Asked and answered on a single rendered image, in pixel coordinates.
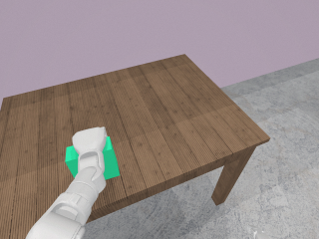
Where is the left robot hand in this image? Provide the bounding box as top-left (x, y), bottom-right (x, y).
top-left (72, 126), bottom-right (108, 154)

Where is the sponge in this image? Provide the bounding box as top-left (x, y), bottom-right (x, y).
top-left (65, 136), bottom-right (120, 180)

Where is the left robot forearm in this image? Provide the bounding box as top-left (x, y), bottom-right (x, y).
top-left (25, 148), bottom-right (107, 239)

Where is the table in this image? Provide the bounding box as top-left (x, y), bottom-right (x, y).
top-left (0, 54), bottom-right (271, 239)

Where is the robot left upper arm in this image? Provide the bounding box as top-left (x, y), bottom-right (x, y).
top-left (30, 211), bottom-right (86, 239)

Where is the right robot hand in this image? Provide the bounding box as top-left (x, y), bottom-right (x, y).
top-left (243, 223), bottom-right (271, 239)

